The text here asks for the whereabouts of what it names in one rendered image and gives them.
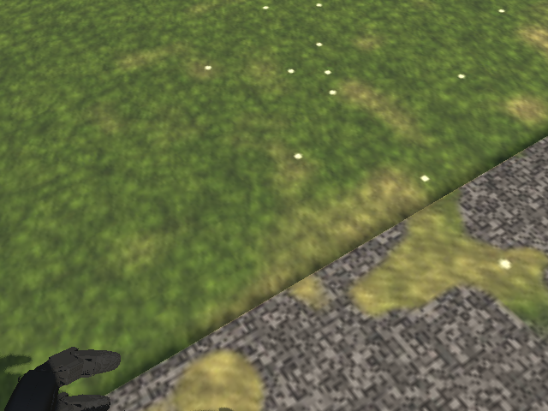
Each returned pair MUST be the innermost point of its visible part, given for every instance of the left robot hand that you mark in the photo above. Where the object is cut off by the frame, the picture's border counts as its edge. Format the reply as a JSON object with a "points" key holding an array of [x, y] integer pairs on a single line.
{"points": [[38, 389]]}

